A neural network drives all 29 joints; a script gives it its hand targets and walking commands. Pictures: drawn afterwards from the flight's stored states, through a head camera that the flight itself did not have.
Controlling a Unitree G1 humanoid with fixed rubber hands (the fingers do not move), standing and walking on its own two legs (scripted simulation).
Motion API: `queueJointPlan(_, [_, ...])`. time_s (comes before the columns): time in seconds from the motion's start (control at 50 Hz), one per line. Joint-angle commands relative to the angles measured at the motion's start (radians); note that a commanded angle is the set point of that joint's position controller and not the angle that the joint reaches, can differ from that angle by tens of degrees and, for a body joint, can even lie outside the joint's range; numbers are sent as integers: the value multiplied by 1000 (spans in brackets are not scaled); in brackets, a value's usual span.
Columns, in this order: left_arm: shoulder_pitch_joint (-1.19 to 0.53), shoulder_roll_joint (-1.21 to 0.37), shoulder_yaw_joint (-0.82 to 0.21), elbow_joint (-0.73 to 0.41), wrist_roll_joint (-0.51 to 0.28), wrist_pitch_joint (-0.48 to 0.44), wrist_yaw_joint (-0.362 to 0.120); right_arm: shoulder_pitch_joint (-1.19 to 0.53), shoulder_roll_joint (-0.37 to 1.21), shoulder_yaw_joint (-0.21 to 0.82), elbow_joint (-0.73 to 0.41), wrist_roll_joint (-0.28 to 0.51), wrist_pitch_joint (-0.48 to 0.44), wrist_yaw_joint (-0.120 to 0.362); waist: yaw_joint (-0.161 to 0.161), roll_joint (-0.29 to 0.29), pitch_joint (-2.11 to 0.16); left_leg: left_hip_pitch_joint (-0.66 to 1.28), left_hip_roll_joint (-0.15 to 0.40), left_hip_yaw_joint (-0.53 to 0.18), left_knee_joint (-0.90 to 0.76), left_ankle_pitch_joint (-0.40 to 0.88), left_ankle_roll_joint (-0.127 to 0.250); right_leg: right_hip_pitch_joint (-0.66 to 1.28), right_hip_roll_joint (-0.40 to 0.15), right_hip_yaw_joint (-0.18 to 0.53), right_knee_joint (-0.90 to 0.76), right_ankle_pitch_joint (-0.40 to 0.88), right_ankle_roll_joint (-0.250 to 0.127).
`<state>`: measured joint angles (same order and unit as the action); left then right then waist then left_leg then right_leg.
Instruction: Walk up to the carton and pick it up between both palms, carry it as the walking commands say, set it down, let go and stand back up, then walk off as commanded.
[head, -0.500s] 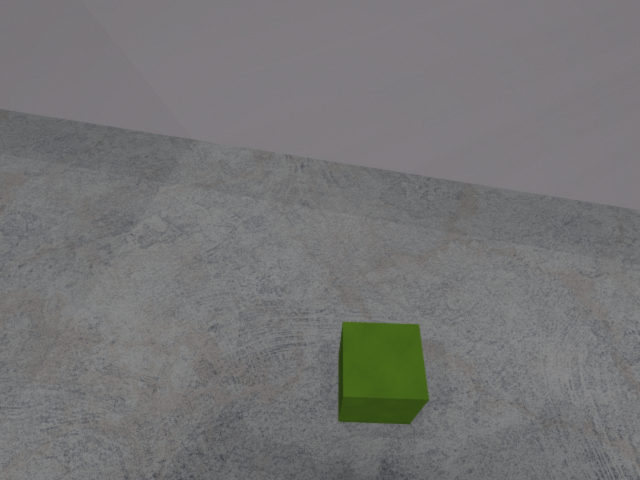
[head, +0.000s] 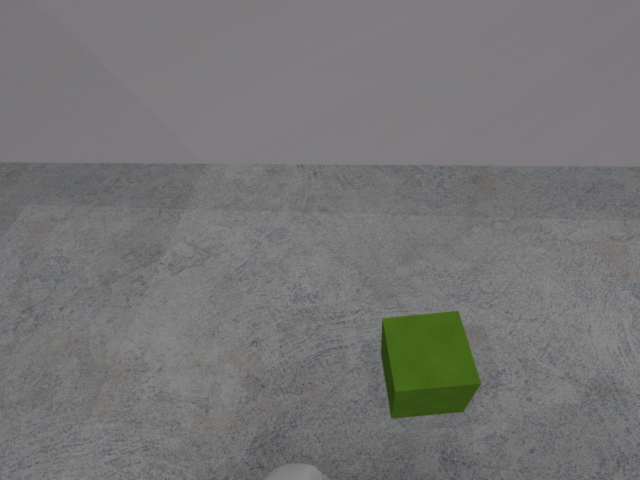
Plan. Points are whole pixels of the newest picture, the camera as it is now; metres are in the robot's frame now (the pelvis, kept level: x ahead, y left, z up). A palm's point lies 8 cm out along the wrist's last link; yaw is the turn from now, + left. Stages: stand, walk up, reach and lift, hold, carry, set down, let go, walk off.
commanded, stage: walk off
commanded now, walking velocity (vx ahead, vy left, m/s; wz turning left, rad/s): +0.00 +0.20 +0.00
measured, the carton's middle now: (423, 366) +0.48 -0.20 -0.65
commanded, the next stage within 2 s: stand in 0.58 s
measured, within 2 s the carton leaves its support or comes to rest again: neither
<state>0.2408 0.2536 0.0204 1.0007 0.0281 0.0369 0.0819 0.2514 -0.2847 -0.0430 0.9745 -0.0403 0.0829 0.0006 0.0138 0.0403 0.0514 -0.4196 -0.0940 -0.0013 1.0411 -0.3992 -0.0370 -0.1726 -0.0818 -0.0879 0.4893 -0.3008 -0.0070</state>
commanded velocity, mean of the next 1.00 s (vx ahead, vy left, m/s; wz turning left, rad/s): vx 0.00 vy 0.11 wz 0.00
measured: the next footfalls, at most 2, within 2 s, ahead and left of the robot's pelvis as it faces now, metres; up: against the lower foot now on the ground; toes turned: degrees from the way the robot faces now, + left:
left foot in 0.24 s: +0.04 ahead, +0.24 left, +0.00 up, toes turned +3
right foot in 0.58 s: +0.02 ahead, +0.08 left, +0.00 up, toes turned -8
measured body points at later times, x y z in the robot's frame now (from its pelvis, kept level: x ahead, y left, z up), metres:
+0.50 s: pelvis -0.01 +0.15 +0.00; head +0.02 +0.15 +0.44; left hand +0.06 +0.42 -0.14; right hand +0.05 -0.12 -0.14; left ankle +0.00 +0.24 -0.74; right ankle -0.04 +0.06 -0.70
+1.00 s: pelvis +0.00 +0.24 +0.00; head +0.01 +0.25 +0.45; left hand +0.03 +0.50 -0.15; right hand +0.03 -0.01 -0.14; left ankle -0.01 +0.37 -0.74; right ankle -0.02 +0.09 -0.74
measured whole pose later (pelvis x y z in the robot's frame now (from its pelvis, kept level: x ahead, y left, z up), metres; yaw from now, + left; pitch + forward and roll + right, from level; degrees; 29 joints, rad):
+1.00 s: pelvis +0.00 +0.24 +0.00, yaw -1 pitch -1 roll +0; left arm 0.26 0.24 0.03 1.02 0.02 0.03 0.02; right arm 0.26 -0.21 -0.02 1.02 -0.02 0.02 -0.03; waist 0.03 -0.03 0.04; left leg -0.16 0.03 0.05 0.42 -0.25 -0.02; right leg -0.16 -0.11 -0.10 0.44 -0.26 0.06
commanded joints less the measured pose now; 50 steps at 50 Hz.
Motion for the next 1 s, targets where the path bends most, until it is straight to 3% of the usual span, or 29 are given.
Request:
queueJointPlan(0.0, [-31,175,41,-48,1,-19,-5,42,-84,-34,-32,1,-6,13,-9,-180,9,-79,60,-83,105,39,-71,12,-231,145,-175,474,-146])
queueJointPlan(0.06, [36,200,59,-30,15,-18,-10,-18,-32,-16,-66,14,5,24,29,-241,3,-61,90,-17,-98,14,-102,55,-211,105,-140,514,-119])
queueJointPlan(0.12, [51,253,87,-25,23,-10,-21,-68,-29,-5,-105,15,10,34,57,-308,3,60,122,61,-315,-15,-93,3,-212,105,-135,493,-107])
queueJointPlan(0.18, [18,293,104,-45,15,-2,-26,12,-61,-17,-85,13,5,32,18,-303,-22,185,121,95,-533,90,-52,-36,-235,139,-82,463,-70])
queueJointPlan(0.2, [3,280,99,-54,9,-1,-26,73,-69,-24,-56,5,-1,28,-13,-259,-41,290,100,115,-651,171,-34,-78,-215,120,-22,407,-43])
queueJointPlan(0.22, [44,222,85,-53,14,-3,-31,148,-117,-40,-35,-6,-15,26,-43,-94,-91,432,151,62,-725,230,-26,-154,-148,63,134,234,-5])
queueJointPlan(0.24, [50,101,62,-91,22,5,-34,161,-246,-55,-57,-8,-27,32,-55,283,-101,485,416,-221,-787,439,44,-377,15,-38,403,-354,39])
queueJointPlan(0.26, [-20,86,51,-108,-4,29,-12,143,-281,-57,-70,0,-34,24,-106,376,-121,266,445,-233,-770,485,173,-312,73,110,590,-446,13])
queueJointPlan(0.28, [-46,127,59,-113,-22,39,-11,83,-207,-36,-79,-2,-32,14,-71,267,-68,211,403,-179,-776,405,190,-330,78,167,692,-397,-8])
queueJointPlan(0.3, [-27,145,66,-104,-24,34,-16,21,-164,-20,-93,-2,-28,3,-31,192,-31,180,365,-127,-769,359,168,-337,74,167,711,-322,-20])
queueJointPlan(0.34, [59,161,75,-60,1,24,-22,-69,-128,-11,-123,4,-29,-11,28,147,-43,221,303,-74,-734,442,167,-323,45,85,723,-199,-4])
queueJointPlan(0.4, [43,112,56,-62,-2,19,-17,-45,-84,4,-121,1,-34,-16,-4,138,-53,241,292,-68,-718,487,214,-281,26,7,565,-201,16])
queueJointPlan(0.46, [7,70,33,-84,-14,18,-7,25,-82,6,-85,0,-28,-24,-29,148,-50,267,313,-122,-706,483,240,-212,33,-4,347,-235,-8])
queueJointPlan(0.52, [67,50,24,-60,-20,8,1,12,-89,7,-74,8,-19,-23,7,80,-57,235,315,-142,-683,475,237,-81,39,-19,98,-96,-28])
queueJointPlan(0.54, [111,55,24,-48,-13,0,1,10,-92,6,-70,18,-17,-24,38,45,-59,157,294,-121,-660,399,196,38,16,-2,-63,54,-29])
queueJointPlan(0.56, [158,117,34,-43,6,-12,3,36,-70,6,-66,28,-19,-25,56,-97,-50,5,222,-65,-542,241,117,179,-133,177,-228,68,-35])
queueJointPlan(0.58, [129,249,65,-71,11,-9,-1,47,-28,7,-99,25,-26,-24,48,-368,-15,-173,85,70,-320,-112,39,167,-455,511,-309,179,-158])
queueJointPlan(0.6, [134,226,65,-56,16,-6,-5,-27,-102,-16,-97,-3,-15,-24,79,-265,26,-66,102,-46,-111,-144,25,-36,-471,484,-288,271,-246])
queueJointPlan(0.62, [61,159,47,-67,12,-13,-12,-12,-89,-23,-86,8,-12,-18,26,-192,39,-16,99,-93,-24,-79,15,-100,-388,373,-285,241,-240])
queueJointPlan(0.66, [-75,99,31,-100,1,-27,-24,54,-60,-27,-41,15,-18,-13,-29,-192,48,5,102,-94,-17,26,-7,-104,-250,202,-297,141,-153])
queueJointPlan(0.72, [-58,63,17,-84,3,-44,-27,73,-1,-18,-7,20,-20,-13,-17,-195,8,54,112,-11,-232,59,-64,0,-159,67,-228,322,-97])
queueJointPlan(0.78, [39,117,33,-38,12,-45,-36,4,23,-8,-23,22,-17,-20,45,-236,-16,111,105,63,-419,26,-79,56,-155,64,-153,408,-114])
queueJointPlan(0.8, [50,134,39,-30,12,-42,-40,10,16,-10,-23,25,-20,-23,45,-247,-23,130,100,77,-465,38,-73,57,-162,77,-132,432,-116])
queueJointPlan(0.84, [37,149,49,-27,4,-31,-44,68,7,-11,-1,25,-36,-29,12,-213,-31,245,113,90,-680,245,-54,12,-157,72,-90,382,-80])
queueJointPlan(0.86, [53,137,50,-29,1,-30,-48,94,-28,-18,9,13,-50,-33,9,-167,-41,338,148,65,-727,305,-53,-48,-145,75,-71,302,-45])
queueJointPlan(0.88, [54,100,44,-39,4,-32,-55,132,-75,-26,15,4,-67,-37,-1,-67,-72,433,258,-29,-718,476,-44,-126,-113,44,-10,183,-12])
queueJointPlan(0.9, [71,-3,16,-42,-15,-30,-58,110,-121,-23,28,15,-72,-39,25,162,-71,377,345,-122,-713,609,38,-138,-35,2,-34,-7,37])
queueJointPlan(0.92, [51,13,14,-26,-16,-18,-54,115,-58,-6,41,18,-73,-36,-3,139,-56,285,349,-144,-746,499,85,-45,-34,15,-54,-38,47])
queueJointPlan(0.98, [31,53,23,-4,-2,-14,-63,58,-48,7,37,29,-75,-41,-2,104,4,243,265,-102,-783,345,56,14,-36,18,-118,121,57])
